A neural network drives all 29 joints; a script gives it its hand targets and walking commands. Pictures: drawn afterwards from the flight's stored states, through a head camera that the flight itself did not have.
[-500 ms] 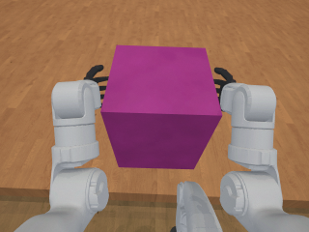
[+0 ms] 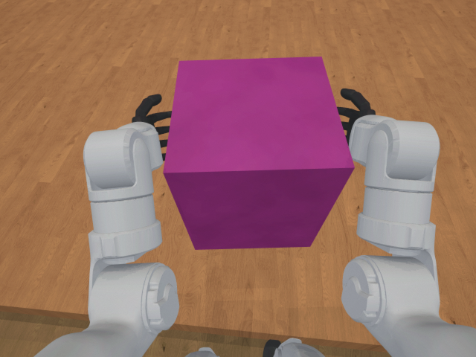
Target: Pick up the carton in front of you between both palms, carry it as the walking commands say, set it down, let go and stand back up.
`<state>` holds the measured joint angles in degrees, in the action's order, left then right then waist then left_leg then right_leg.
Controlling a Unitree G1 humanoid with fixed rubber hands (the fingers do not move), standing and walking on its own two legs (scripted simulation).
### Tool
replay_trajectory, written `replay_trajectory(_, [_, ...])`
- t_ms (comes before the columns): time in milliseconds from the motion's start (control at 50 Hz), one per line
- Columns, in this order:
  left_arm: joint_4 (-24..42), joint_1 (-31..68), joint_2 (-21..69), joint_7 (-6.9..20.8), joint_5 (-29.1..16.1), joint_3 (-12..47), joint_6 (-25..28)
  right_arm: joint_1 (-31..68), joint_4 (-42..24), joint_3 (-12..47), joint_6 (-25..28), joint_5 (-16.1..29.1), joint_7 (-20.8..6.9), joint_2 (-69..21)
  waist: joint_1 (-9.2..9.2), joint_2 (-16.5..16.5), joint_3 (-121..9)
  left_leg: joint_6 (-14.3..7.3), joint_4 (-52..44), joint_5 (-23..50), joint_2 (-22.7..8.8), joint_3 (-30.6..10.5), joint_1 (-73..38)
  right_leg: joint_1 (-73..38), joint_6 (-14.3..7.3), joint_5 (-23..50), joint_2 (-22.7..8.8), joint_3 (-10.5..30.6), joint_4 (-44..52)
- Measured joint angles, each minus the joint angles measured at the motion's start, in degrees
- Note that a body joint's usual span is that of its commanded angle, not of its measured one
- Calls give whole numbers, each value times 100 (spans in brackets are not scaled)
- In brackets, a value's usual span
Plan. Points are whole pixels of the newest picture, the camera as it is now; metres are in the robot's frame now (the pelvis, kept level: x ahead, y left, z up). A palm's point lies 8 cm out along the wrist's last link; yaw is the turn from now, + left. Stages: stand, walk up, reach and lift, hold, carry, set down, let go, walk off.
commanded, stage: carry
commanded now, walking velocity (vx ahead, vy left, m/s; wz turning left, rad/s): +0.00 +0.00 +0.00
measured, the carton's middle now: (251, 163) +0.40 -0.01 +0.11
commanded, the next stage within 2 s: none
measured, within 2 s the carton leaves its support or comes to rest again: neither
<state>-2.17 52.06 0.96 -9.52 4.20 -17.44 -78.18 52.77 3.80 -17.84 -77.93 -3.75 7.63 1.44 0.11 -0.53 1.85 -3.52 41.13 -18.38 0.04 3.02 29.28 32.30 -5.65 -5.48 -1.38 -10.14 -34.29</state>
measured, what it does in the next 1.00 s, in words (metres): shifts its weight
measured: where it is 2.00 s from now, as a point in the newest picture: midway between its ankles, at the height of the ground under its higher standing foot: (254, 222)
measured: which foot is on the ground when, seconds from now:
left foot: down 0.00-1.00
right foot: down 0.00-1.00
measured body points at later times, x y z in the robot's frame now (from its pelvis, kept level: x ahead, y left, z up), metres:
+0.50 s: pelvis +0.04 +0.01 +0.02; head +0.01 +0.01 +0.47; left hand +0.39 +0.16 +0.14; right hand +0.39 -0.15 +0.14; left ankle +0.07 +0.10 -0.71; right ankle +0.13 -0.08 -0.71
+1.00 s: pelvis +0.13 +0.01 +0.01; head +0.10 +0.01 +0.46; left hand +0.49 +0.16 +0.19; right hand +0.50 -0.14 +0.20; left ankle +0.07 +0.10 -0.71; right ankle +0.13 -0.08 -0.71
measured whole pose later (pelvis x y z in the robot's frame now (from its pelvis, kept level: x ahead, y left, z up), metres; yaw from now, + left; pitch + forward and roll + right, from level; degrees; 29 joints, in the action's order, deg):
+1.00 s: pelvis +0.13 +0.01 +0.01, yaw +0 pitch +5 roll -1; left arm -15.2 47.4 -1.4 -7.4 3.0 -12.6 -77.6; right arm 48.2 16.7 -13.2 -77.5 -1.3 8.0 3.6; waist 0.9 -0.5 -11.2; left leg -3.9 38.1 -23.3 -0.1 2.8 17.7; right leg 21.2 -3.6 -18.1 -0.5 -9.6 -34.0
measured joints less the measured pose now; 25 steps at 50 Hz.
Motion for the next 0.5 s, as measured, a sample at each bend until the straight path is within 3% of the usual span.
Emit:
replay_trajectory(40, [-269,-58,-52,114,21,17,10,-49,309,43,59,-25,-3,-17,-101,132,-133,46,-337,620,80,61,-235,-139,49,-63,-85,51,5])
replay_trajectory(240, [-1715,-870,-78,350,183,268,343,-904,1752,370,463,-217,-144,-137,-7,134,-1045,69,-796,364,146,126,-979,-818,192,-202,-83,155,370])
replay_trajectory(360, [-1752,-1157,-191,357,-23,599,581,-1256,1627,626,627,-136,-145,-109,59,121,-987,56,-841,360,162,135,-1043,-861,210,-247,-96,167,362])
replay_trajectory(500, [-1407,-1220,-220,353,-105,685,621,-1289,1258,717,607,-30,-90,-59,8,95,-813,54,-881,392,167,124,-984,-813,212,-225,-98,155,408])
